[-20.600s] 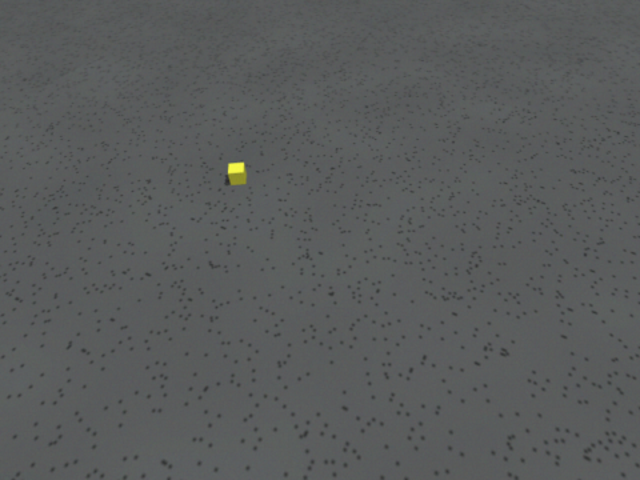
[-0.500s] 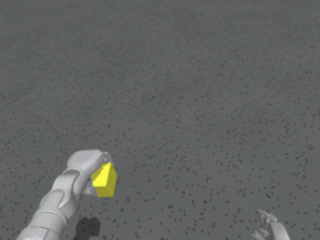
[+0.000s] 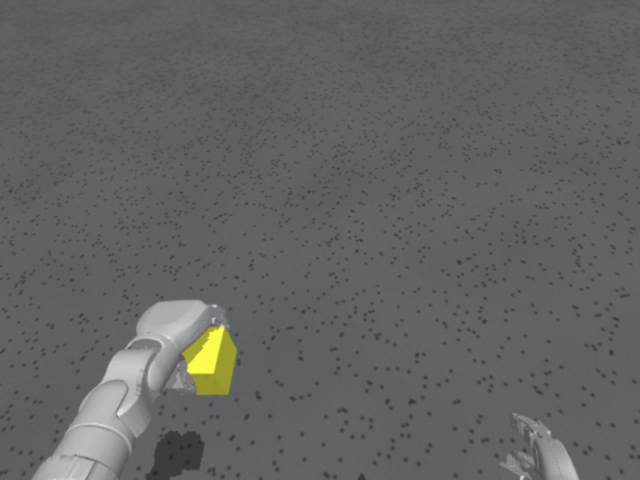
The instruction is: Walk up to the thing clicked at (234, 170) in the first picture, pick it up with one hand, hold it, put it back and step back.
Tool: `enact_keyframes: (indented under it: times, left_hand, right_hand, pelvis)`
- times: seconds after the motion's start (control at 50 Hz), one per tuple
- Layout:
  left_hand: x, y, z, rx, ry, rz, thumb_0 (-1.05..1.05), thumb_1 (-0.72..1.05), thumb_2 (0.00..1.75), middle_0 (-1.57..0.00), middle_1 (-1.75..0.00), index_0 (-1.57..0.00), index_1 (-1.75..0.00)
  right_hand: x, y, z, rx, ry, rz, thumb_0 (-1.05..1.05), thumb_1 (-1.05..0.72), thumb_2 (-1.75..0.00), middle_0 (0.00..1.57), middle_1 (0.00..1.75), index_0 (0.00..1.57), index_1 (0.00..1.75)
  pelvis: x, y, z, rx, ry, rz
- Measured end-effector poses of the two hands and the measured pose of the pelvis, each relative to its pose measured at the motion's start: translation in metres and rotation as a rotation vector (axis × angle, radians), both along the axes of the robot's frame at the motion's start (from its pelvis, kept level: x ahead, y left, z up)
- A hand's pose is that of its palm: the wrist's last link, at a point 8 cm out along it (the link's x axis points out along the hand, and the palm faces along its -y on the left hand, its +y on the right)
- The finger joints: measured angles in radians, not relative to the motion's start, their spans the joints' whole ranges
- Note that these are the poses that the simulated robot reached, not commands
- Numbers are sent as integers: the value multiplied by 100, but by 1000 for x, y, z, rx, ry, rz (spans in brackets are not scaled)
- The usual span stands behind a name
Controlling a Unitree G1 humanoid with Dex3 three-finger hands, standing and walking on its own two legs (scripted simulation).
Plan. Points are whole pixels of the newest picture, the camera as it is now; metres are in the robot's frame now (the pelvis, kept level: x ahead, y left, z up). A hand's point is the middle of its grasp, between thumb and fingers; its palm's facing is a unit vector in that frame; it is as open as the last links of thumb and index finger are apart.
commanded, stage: hold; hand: left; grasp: from above
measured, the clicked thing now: (202, 361) +0.30 +0.21 -0.07
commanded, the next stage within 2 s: crouch in 0.28 s
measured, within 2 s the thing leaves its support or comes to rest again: neither
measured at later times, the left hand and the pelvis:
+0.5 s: hand (186, 343) +0.31 +0.22 -0.03, palm faces -0.46 -0.05 -0.89, open 9.8 cm; pelvis +0.02 +0.00 +0.00, yaw +0 degrees
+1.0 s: hand (210, 376) +0.33 +0.25 -0.21, palm faces -0.43 +0.06 -0.90, open 9.8 cm; pelvis -0.03 +0.01 -0.11, yaw +1 degrees
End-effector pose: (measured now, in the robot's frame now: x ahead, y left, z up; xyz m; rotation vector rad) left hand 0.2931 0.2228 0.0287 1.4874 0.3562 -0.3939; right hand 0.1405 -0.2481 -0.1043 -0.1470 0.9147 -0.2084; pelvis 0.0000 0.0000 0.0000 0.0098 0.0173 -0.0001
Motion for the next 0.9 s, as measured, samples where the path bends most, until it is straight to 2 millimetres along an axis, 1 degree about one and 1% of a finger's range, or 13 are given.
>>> enact_keyframes:
  times: [0.22, 0.38, 0.52, 0.58, 0.66, 0.74, 0.82, 0.9]
  left_hand:
    - [12, 2, 3, 7, -21, 14, -2, 3, 42, -77, -41, -78, -40]
    - [15, 4, -4, 10, 16, 10, -2, 3, 42, -77, -41, -78, -40]
    - [18, 5, -3, 3, -8, 10, -2, 5, 41, -74, -43, -76, -41]
    - [17, 5, -9, 5, -9, 9, -2, 6, 40, -74, -43, -75, -42]
    - [13, 6, -28, 11, 0, 3, -2, 6, 40, -74, -43, -75, -42]
    - [13, 8, -55, 31, -4, -15, -2, 6, 41, -74, -43, -75, -42]
    - [19, 13, -88, 66, -28, -23, -2, 5, 41, -74, -43, -76, -41]
    - [27, 18, -130, 91, -33, -26, -2, 5, 41, -75, -43, -76, -41]
  right_hand:
    - [6, 0, 1, 1, 14, -10, 1, -91, -90, 20, 30, 20, 30]
    - [8, -1, 1, 0, 28, -19, 1, -91, -90, 20, 30, 20, 30]
    - [7, -3, 0, -3, 45, -29, 1, -90, -90, 20, 30, 20, 30]
    - [6, -4, 0, -2, 50, -33, 1, -90, -90, 20, 30, 20, 30]
    - [3, -5, -4, -10, 67, -24, 1, -90, -90, 20, 30, 20, 30]
    - [-3, -9, -16, -36, 104, -3, 1, -90, -90, 20, 30, 20, 30]
    - [-15, -15, -37, -68, 149, 10, 1, -90, -90, 20, 30, 20, 30]
    - [-35, -22, -66, -100, 200, 8, 1, -90, -90, 20, 30, 20, 30]
  pelvis:
    - [8, 1, 2, -1, 5, -1]
    - [13, 1, 2, -1, 12, 0]
    - [16, 1, 2, -1, 16, -1]
    - [16, 1, 1, -1, 23, 0]
    - [13, 0, -3, -2, 52, 6]
    - [6, 0, -16, -6, 108, 16]
    - [-4, 0, -38, -15, 179, 24]
    - [-16, 2, -68, -26, 261, 28]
